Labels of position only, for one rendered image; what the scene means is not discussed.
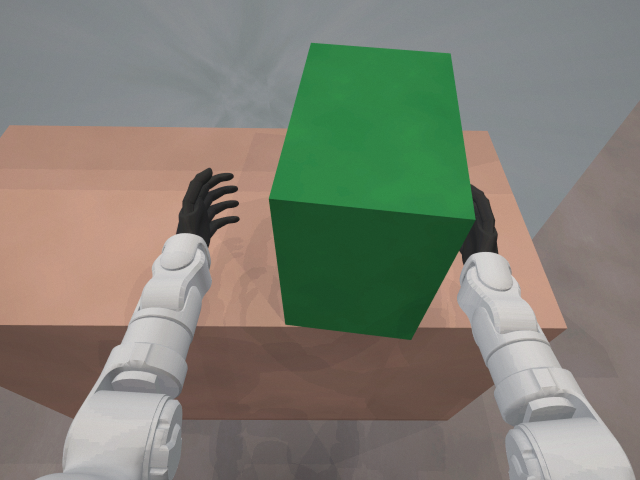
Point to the carton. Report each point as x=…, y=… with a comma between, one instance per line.
x=371, y=200

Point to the robot left upper arm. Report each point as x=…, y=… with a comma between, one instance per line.
x=125, y=436

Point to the right robot forearm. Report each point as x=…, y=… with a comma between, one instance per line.
x=530, y=383

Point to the right robot hand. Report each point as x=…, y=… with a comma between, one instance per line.
x=483, y=235

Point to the robot right upper arm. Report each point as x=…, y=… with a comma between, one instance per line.
x=564, y=449

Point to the pedestal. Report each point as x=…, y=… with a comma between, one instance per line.
x=86, y=210

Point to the left robot hand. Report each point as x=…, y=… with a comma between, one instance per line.
x=196, y=214

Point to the left robot forearm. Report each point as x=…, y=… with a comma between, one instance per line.
x=152, y=354

